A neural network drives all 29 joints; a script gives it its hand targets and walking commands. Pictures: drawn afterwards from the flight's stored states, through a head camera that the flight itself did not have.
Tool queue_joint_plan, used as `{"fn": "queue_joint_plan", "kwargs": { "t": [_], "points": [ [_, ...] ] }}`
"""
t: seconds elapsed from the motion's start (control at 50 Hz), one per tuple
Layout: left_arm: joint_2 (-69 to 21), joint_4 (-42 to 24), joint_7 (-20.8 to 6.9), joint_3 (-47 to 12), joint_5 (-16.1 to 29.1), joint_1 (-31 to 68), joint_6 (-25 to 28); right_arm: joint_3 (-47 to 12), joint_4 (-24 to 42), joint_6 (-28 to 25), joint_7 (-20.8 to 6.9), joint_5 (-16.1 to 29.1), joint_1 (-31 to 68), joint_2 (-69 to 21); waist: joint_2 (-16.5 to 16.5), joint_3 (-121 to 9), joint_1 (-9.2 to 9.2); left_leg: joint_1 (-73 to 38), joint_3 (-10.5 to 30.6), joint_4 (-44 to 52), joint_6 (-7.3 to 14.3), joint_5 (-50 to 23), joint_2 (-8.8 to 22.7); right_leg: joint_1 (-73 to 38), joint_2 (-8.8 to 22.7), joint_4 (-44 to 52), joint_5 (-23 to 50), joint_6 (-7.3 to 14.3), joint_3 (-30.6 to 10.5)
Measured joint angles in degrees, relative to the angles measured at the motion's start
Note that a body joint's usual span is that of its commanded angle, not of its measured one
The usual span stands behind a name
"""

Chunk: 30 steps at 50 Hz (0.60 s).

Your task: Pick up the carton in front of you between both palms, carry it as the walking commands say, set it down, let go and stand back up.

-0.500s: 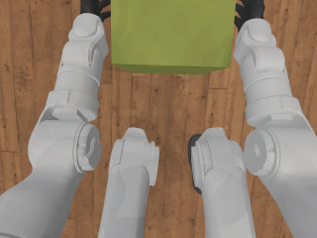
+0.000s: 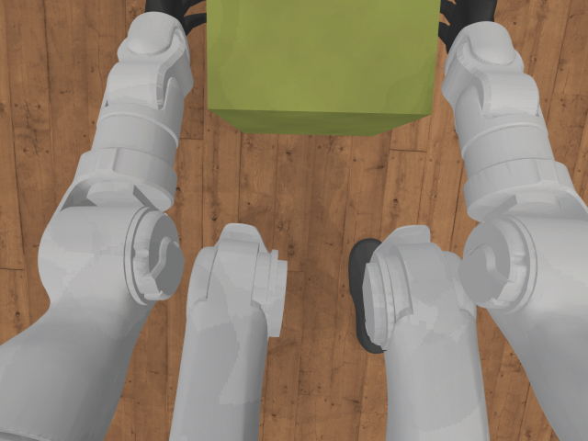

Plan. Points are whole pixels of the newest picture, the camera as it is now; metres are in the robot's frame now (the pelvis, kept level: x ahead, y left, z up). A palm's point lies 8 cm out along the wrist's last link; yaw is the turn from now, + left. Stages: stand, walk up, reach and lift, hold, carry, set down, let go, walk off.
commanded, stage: set down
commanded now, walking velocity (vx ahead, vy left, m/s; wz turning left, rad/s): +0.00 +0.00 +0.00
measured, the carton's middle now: (314, 43) +0.54 +0.00 -0.24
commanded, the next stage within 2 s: let go in 1.70 s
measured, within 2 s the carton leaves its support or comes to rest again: neither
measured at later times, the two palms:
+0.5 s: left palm (161, 28) +0.54 +0.17 -0.19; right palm (471, 35) +0.53 -0.17 -0.18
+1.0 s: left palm out of the picture +0.55 +0.19 -0.06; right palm out of the picture +0.55 -0.18 -0.06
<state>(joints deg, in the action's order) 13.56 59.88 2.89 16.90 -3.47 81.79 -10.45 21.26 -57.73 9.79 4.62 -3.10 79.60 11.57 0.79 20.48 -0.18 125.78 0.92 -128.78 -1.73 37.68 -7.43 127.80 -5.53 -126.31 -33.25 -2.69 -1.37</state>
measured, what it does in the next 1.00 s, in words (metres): rises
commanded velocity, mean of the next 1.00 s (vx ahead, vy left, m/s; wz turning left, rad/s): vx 0.00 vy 0.00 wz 0.00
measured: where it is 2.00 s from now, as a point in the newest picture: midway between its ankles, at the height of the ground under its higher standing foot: (308, 319)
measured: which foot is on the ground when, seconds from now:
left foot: down 0.00-1.00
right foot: down 0.00-1.00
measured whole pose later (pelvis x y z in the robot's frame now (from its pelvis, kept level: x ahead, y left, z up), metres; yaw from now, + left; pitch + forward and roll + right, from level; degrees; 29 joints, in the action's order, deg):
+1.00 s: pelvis +0.00 +0.00 +0.05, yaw +0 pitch +41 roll -1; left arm 20.8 58.8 4.9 9.1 7.7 78.2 -8.5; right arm 12.2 -56.8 8.0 7.2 7.8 76.2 17.5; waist 0.1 8.6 -0.7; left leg 123.4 0.3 -117.1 0.0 34.6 -3.9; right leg 124.7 -2.8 -115.1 -31.4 -0.9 -0.2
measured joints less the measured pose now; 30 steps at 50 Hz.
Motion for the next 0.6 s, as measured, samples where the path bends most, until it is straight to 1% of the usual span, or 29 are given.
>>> {"fn": "queue_joint_plan", "kwargs": {
  "t": [0.18, 0.3, 0.38, 0.42, 0.44, 0.48, 0.54, 0.6],
  "points": [
    [0.14, -0.35, -2.85, 2.98, -2.77, 0.90, -0.09, 1.85, -0.96, -0.16, -2.94, -1.81, 1.45, 0.68, -0.01, 1.41, -0.08, -0.15, -0.25, -0.34, 0.44, -0.35, 0.58, -0.33, 0.36, -0.26, 0.23, 0.10, 0.20],
    [-0.01, -0.88, -4.09, 4.15, -3.94, 1.53, 0.31, 2.71, -1.35, -0.55, -4.55, -2.58, 2.52, 1.09, -0.03, 2.47, -0.04, -0.32, -0.35, -0.49, 0.70, -0.36, 0.95, -0.62, 0.56, -0.33, 0.18, 0.09, 0.33],
    [0.07, -0.73, -4.18, 4.20, -4.39, 2.07, 1.56, 3.01, -2.22, -1.75, -4.27, -2.77, 3.36, 1.49, 0.05, 3.43, 0.10, -0.63, -0.42, -0.70, 0.72, -0.19, 1.17, -0.93, 0.65, -0.54, -0.01, 0.01, 0.38],
    [0.66, 0.51, -3.95, 3.51, -4.14, 2.49, 2.64, 2.64, -3.37, -2.78, -4.11, -2.63, 3.71, 1.92, 0.04, 4.06, 0.13, -0.83, -0.42, -0.85, 0.69, -0.09, 1.29, -1.15, 0.73, -0.67, -0.12, -0.02, 0.45],
    [1.22, 1.44, -3.45, 2.42, -3.52, 2.63, 3.15, 1.86, -4.28, -3.34, -3.70, -2.25, 3.88, 2.26, 0.00, 4.49, 0.11, -0.95, -0.42, -0.90, 0.69, -0.03, 1.34, -1.29, 0.81, -0.71, -0.19, -0.02, 0.51],
    [2.79, 3.08, -1.57, -0.28, -0.77, 2.54, 4.25, -0.05, -6.01, -4.62, -1.95, -0.30, 3.97, 3.38, -0.15, 5.32, 0.06, -1.11, -0.42, -0.91, 0.73, 0.07, 1.50, -1.52, 1.03, -0.72, -0.35, 0.07, 0.65],
    [5.74, 4.59, 0.57, -4.52, 5.01, 1.73, 5.81, -3.83, -7.48, -6.22, 0.10, 4.66, 3.17, 5.79, -0.36, 5.74, -0.03, -0.80, -0.57, -1.07, 0.96, 0.19, 1.96, -1.29, 1.58, -0.92, -0.60, 0.43, 0.96],
    [8.54, 4.58, 1.31, -8.78, 10.68, 0.93, 6.86, -8.32, -7.32, -7.22, 0.89, 9.92, 2.12, 8.23, -0.61, 5.23, -0.21, 0.11, -0.92, -1.51, 1.49, 0.19, 2.65, -0.54, 2.34, -1.46, -0.84, 0.94, 1.39]
  ]
}}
